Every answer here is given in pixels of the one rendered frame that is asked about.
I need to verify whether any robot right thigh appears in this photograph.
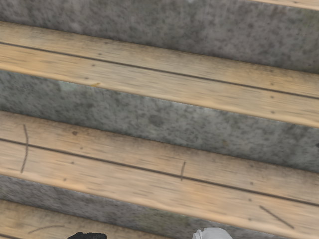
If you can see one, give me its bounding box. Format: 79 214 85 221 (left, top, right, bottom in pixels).
192 227 232 239

